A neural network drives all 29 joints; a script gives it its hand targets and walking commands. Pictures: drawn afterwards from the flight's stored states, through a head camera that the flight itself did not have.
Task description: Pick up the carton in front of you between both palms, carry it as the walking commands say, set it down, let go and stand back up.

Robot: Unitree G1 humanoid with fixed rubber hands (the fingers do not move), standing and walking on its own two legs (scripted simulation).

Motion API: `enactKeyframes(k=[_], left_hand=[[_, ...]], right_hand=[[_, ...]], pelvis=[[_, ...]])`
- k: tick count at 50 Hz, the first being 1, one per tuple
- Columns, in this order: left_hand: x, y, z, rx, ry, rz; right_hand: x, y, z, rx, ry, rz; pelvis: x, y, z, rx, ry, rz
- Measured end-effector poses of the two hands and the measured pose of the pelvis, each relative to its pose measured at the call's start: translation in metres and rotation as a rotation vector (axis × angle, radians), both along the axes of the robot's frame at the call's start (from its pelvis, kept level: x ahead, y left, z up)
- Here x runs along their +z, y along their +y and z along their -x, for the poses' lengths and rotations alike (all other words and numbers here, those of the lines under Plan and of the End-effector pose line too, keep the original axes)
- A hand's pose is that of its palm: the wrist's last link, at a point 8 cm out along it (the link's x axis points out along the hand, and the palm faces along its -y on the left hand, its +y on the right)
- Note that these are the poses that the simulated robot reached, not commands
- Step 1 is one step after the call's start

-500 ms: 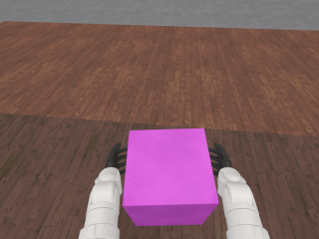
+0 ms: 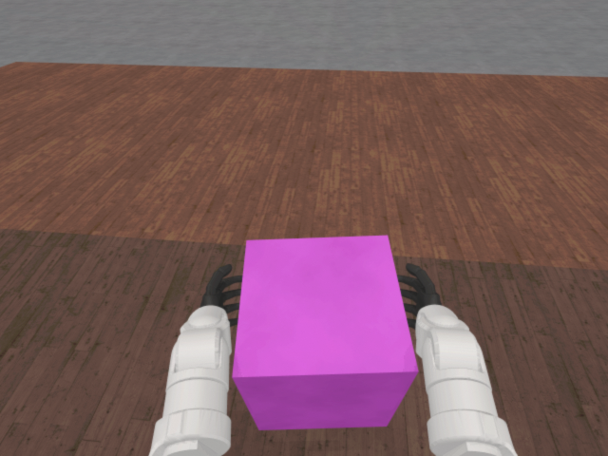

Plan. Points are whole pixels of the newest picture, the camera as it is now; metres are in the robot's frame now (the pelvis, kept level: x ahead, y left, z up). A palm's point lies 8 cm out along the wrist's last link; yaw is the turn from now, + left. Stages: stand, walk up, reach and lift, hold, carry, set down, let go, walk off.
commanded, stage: reach and lift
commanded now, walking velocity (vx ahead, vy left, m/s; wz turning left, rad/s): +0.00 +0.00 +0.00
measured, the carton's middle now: (320, 337) +0.31 +0.00 -0.05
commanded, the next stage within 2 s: hold in 0.62 s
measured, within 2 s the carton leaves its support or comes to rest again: neither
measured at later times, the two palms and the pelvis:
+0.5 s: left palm (214, 309) +0.31 +0.15 +0.04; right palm (429, 308) +0.30 -0.15 +0.04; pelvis +0.02 +0.00 +0.01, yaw +0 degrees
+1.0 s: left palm (210, 308) +0.30 +0.15 +0.06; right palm (434, 308) +0.29 -0.15 +0.06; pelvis +0.01 +0.00 +0.01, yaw +0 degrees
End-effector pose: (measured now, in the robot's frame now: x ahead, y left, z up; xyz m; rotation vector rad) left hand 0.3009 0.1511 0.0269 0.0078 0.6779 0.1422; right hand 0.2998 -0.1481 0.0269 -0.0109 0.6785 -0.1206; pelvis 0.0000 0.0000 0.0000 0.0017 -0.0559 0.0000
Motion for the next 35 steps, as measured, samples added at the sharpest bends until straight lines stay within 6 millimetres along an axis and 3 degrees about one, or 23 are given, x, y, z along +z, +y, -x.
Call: enactKeyframes(k=[20,35], left_hand=[[0.009,-0.001,-0.006,-0.018,0.006,-0.024],[0.020,0.000,-0.002,-0.015,-0.015,-0.023]], right_hand=[[0.009,-0.001,-0.006,0.016,0.005,0.023],[0.021,-0.001,-0.002,0.015,-0.015,0.023]], pelvis=[[0.006,0.000,-0.018,0.001,-0.012,0.000],[0.007,-0.001,-0.017,0.003,-0.033,0.000]])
